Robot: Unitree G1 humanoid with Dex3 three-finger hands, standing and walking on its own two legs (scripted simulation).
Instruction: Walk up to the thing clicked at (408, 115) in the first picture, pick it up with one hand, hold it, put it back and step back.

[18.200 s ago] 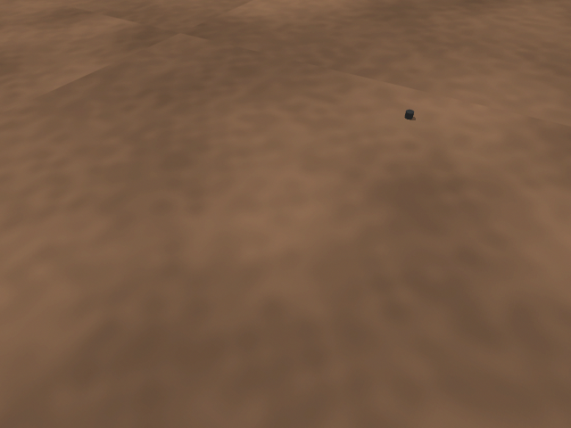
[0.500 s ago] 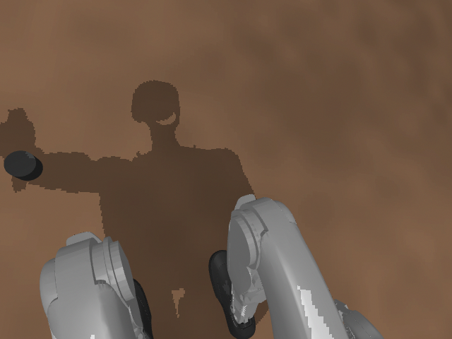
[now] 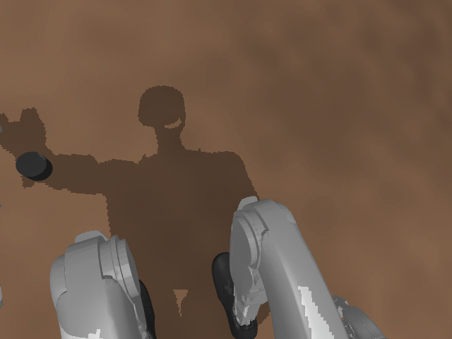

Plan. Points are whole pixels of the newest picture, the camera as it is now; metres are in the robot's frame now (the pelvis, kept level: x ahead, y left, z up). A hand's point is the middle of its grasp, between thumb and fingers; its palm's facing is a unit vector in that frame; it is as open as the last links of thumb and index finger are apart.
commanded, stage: approach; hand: left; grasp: from above
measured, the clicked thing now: (35, 166) +0.47 +0.32 -0.30
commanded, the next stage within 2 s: rest palm in 0.64 s
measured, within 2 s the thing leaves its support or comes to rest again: neither
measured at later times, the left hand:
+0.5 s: hand (37, 133) +0.50 +0.28 -0.18, palm faces -0.35 -0.08 -0.93, open 14.0 cm
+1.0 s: hand (11, 171) +0.44 +0.33 -0.22, palm faces -0.47 -0.13 -0.87, open 14.3 cm
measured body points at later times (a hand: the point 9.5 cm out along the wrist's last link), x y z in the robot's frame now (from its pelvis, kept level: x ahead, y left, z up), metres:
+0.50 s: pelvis +0.00 +0.00 +0.00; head +0.26 +0.08 +0.36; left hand +0.51 +0.28 -0.13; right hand +0.04 -0.27 -0.09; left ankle +0.07 +0.12 -0.28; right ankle +0.10 -0.10 -0.28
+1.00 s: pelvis +0.00 +0.00 +0.00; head +0.26 +0.13 +0.35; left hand +0.46 +0.34 -0.17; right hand +0.09 -0.26 -0.08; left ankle +0.07 +0.12 -0.28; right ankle +0.10 -0.10 -0.28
